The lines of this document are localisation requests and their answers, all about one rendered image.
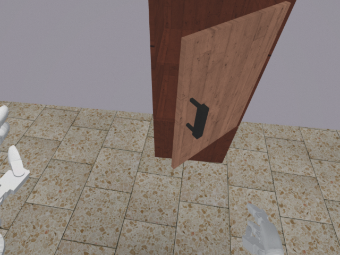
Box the robot left hand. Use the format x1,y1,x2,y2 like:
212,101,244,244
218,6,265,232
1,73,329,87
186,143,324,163
0,105,30,206

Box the cupboard door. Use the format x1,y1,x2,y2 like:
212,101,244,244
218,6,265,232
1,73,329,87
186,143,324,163
171,1,291,169

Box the handle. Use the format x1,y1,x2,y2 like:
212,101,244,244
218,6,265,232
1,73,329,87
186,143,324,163
186,98,209,139

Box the robot right hand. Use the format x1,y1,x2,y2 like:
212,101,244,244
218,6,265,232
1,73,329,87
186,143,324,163
242,203,284,255

